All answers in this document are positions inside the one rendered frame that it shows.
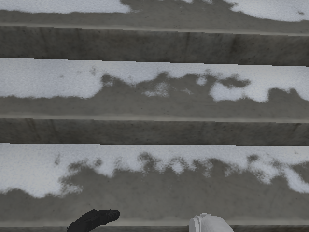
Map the left robot hand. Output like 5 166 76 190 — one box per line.
67 209 120 232

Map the robot right thigh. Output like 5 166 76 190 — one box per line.
188 215 235 232

